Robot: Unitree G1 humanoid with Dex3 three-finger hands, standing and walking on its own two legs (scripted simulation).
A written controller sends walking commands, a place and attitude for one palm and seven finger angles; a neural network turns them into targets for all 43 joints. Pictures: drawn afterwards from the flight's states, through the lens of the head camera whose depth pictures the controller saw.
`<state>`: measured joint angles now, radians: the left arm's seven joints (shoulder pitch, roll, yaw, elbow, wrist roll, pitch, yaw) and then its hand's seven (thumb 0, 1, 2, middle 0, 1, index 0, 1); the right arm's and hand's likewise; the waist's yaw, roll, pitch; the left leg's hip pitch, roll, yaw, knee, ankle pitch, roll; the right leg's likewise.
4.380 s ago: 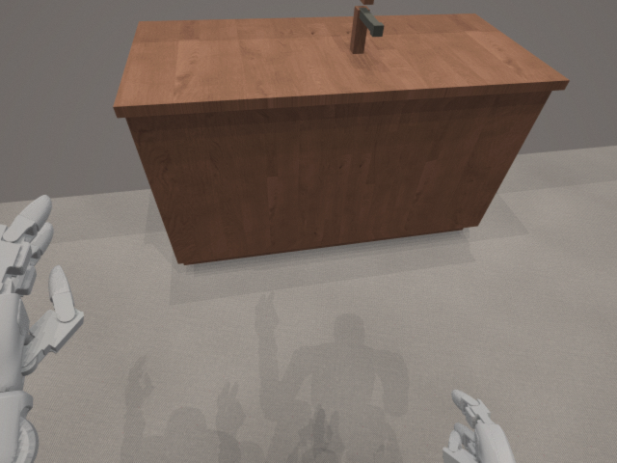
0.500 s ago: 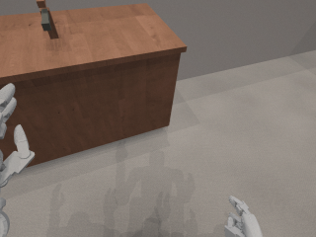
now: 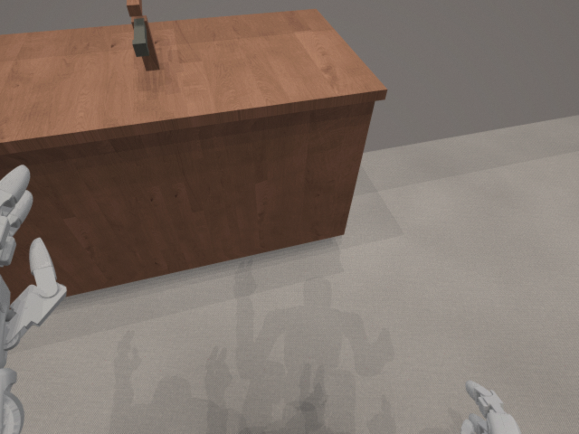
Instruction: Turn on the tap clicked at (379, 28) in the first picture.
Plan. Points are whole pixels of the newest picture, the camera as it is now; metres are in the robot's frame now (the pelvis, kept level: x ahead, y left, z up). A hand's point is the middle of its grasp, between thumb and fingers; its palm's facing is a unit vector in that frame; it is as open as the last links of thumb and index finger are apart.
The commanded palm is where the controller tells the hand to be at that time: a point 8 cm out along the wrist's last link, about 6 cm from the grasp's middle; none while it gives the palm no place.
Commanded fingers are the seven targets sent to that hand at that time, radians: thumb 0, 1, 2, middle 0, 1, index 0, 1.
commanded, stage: take the last steps up to it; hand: left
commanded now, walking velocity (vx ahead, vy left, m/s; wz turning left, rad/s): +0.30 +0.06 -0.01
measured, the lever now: (140, 47) +0.84 +0.40 +0.11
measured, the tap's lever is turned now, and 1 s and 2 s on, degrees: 0 0 0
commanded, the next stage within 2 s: come to a stop and stand still in 1.98 s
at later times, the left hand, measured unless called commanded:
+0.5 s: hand (85, 224) +0.29 +0.25 +0.17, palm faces +0.43 -0.81 -0.40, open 7.4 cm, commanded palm +0.23 +0.29 +0.18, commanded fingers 0.00 0.90 0.90 -0.20 -0.30 -0.20 -0.30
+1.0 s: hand (129, 156) +0.40 +0.24 +0.17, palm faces +0.38 -0.79 -0.48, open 7.4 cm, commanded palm +0.35 +0.29 +0.18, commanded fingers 0.00 0.90 0.90 -0.20 -0.30 -0.20 -0.30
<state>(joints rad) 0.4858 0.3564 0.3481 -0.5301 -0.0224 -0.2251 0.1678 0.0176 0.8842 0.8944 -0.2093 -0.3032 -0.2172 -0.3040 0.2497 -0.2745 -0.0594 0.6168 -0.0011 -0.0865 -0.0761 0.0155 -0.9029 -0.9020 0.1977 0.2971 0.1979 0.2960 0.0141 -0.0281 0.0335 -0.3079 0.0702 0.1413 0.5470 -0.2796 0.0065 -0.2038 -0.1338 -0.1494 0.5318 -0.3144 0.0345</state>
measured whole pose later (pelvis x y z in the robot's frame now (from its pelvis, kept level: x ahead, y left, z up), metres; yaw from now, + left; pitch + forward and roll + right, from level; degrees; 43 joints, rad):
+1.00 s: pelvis +0.18 +0.01 -0.01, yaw -1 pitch -1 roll +0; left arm 0.45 0.39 0.36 -0.49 -0.02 -0.21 0.14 0.02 0.89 0.89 -0.21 -0.30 -0.22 -0.30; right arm 0.20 -0.15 0.03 0.63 0.01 -0.08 -0.05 0.01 -0.90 -0.90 0.20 0.30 0.20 0.30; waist 0.00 0.06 0.06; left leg -0.34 0.11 0.08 0.88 -0.45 -0.01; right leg -0.34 -0.04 -0.19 0.64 -0.26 -0.06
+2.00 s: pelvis +0.38 +0.00 -0.01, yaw +0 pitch -1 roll +1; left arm 0.46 0.40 0.37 -0.57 -0.03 -0.23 0.17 0.02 0.88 0.89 -0.21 -0.30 -0.22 -0.30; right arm 0.20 -0.24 -0.05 0.58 0.01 -0.05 -0.08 0.01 -0.90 -0.90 0.20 0.30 0.20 0.30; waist 0.01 -0.06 0.08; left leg -0.31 0.03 0.16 0.55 -0.19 0.03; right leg -0.24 -0.06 -0.13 0.70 -0.44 -0.02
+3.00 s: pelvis +0.33 -0.02 +0.00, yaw +1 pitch -2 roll -1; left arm 0.45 0.33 0.31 -0.47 -0.03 -0.18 0.15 0.02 0.89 0.89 -0.21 -0.30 -0.21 -0.30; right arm 0.21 -0.17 0.05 0.62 -0.01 -0.07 -0.06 0.01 -0.90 -0.90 0.20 0.30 0.20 0.30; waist 0.01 0.01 0.04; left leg -0.29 0.05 0.05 0.53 -0.21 0.00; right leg -0.28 0.00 -0.07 0.48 -0.18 -0.02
